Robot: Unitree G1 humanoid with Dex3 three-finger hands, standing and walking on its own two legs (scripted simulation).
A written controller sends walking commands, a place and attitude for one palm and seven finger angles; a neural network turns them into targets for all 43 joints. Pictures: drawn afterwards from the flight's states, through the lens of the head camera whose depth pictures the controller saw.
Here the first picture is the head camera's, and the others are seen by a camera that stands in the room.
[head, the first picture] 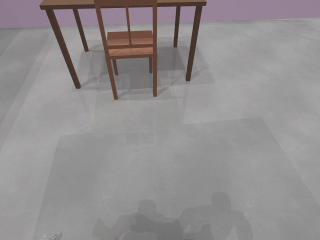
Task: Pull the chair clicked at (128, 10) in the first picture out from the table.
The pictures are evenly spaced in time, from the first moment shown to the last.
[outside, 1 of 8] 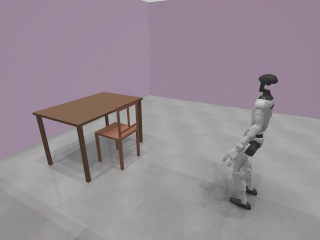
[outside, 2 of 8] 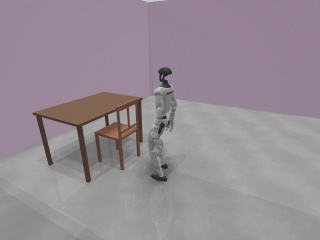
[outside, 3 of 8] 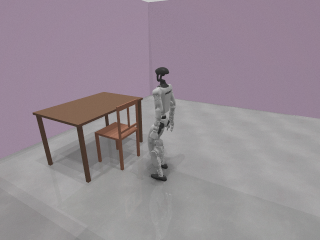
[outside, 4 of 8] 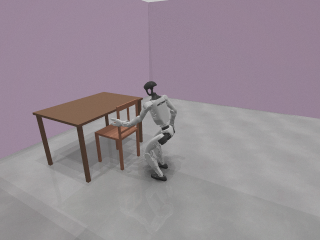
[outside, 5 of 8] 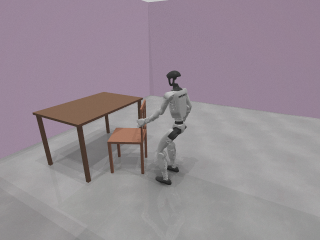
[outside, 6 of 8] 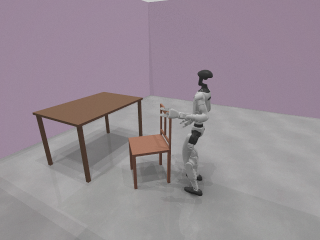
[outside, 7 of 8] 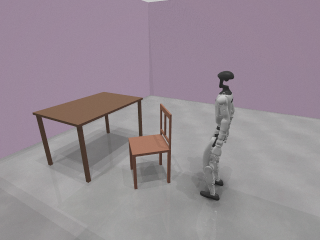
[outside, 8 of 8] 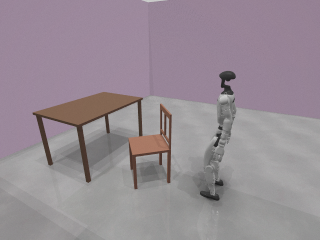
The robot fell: no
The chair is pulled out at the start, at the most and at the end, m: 0.00 0.57 0.57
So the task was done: yes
